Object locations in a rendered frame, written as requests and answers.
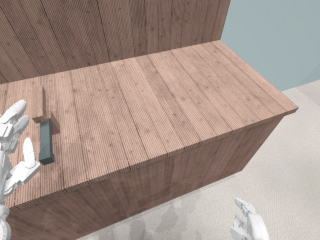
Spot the robot left hand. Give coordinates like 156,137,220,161
0,99,41,205

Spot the robot left forearm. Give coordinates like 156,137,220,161
0,204,11,240

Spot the robot right hand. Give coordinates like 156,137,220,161
230,197,270,240

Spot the tap lever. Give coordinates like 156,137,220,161
39,119,55,165

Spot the counter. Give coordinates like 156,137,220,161
0,0,299,240

